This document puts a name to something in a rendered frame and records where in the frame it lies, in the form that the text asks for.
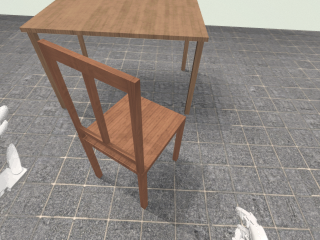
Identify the left robot hand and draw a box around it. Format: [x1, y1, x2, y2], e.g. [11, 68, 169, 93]
[0, 105, 27, 197]

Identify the right robot hand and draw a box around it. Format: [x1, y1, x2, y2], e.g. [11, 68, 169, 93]
[232, 207, 268, 240]

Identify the table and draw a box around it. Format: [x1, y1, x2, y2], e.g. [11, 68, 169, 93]
[19, 0, 209, 115]

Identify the chair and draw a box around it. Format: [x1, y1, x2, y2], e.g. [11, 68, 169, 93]
[37, 39, 186, 209]

